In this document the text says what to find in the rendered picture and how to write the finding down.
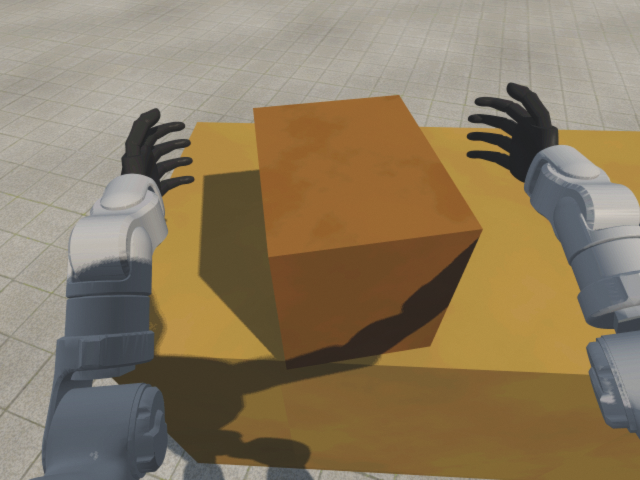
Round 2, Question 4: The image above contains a carton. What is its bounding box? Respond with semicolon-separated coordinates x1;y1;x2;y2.
253;95;483;370

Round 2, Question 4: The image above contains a right robot upper arm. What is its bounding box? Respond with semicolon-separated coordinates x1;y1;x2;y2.
586;330;640;439

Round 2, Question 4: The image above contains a left robot hand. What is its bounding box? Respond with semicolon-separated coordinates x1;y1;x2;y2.
121;108;194;197

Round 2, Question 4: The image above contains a robot right forearm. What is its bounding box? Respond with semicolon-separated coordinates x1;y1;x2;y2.
524;145;640;334

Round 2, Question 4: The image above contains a robot left forearm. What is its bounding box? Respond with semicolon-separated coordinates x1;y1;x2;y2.
42;174;168;474

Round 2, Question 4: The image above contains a right robot hand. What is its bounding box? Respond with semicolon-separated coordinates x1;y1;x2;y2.
467;83;559;183

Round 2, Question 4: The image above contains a pedestal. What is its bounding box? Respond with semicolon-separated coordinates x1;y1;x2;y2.
112;122;640;480

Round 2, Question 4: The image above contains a left robot upper arm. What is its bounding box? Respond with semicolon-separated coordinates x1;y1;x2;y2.
29;383;168;480

